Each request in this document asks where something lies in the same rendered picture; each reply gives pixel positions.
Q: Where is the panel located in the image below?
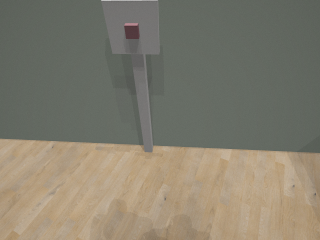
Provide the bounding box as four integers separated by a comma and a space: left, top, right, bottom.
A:
101, 0, 160, 153

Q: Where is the button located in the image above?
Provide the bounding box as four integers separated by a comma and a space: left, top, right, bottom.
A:
124, 23, 140, 39

